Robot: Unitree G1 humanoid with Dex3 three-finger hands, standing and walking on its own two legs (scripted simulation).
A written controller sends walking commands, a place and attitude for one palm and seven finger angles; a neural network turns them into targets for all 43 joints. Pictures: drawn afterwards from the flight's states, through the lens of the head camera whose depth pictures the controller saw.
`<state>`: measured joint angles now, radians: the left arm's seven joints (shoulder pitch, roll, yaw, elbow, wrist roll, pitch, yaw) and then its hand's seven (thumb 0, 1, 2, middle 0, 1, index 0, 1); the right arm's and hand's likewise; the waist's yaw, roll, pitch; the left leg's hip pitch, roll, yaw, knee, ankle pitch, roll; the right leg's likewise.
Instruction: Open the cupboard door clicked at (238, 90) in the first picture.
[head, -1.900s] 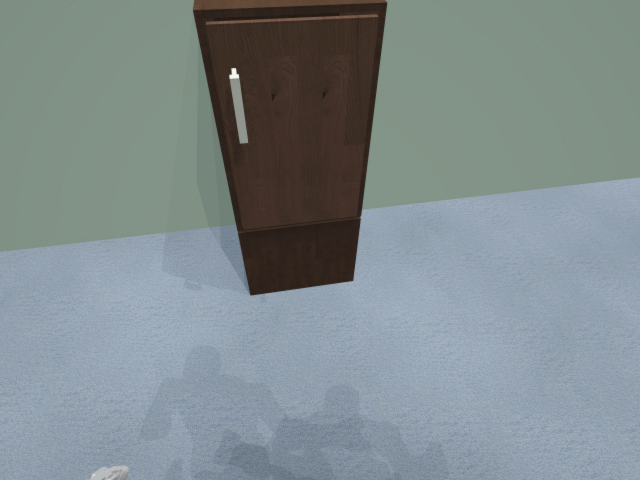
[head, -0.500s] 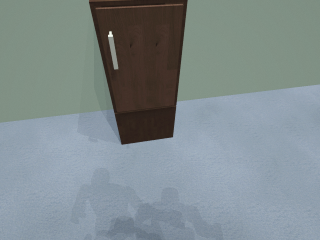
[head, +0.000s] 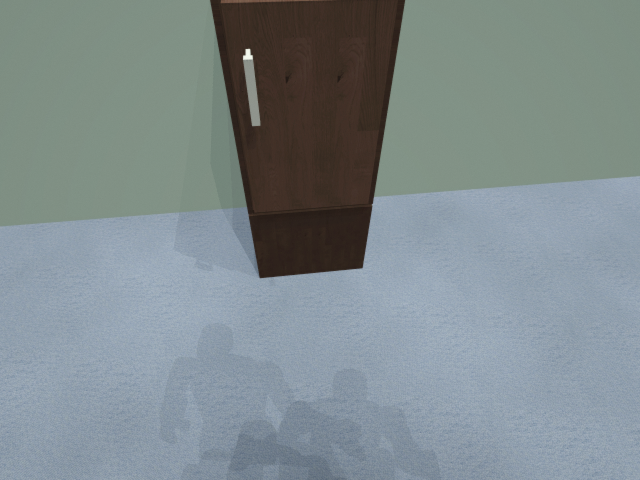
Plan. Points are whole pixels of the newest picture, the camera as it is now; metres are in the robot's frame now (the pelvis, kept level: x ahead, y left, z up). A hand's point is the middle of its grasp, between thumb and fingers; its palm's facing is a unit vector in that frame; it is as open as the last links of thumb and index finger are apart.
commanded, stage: turn to face it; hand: left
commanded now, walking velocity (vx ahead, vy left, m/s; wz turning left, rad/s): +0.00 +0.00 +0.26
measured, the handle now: (252, 88) +0.90 +0.21 +0.04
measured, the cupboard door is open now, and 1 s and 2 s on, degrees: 0 0 0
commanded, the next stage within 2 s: take the last steps up to it in 0.30 s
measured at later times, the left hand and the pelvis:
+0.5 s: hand out of the picture -0.03 +0.21 -0.18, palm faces +0.17 -0.95 -0.24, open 7.4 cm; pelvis -0.01 +0.01 -0.01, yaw +8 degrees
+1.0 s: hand (220, 471) +0.17 +0.16 -0.18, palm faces +0.05 -0.98 -0.17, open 7.4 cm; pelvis +0.12 -0.03 -0.01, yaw +5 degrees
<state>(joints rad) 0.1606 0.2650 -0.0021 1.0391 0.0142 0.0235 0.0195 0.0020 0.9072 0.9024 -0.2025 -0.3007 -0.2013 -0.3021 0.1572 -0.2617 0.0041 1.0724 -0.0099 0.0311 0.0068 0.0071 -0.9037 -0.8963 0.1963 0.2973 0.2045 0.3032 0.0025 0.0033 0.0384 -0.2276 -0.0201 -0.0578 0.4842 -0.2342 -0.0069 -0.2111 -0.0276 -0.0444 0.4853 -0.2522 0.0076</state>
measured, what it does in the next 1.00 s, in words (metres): walks ahead: right foot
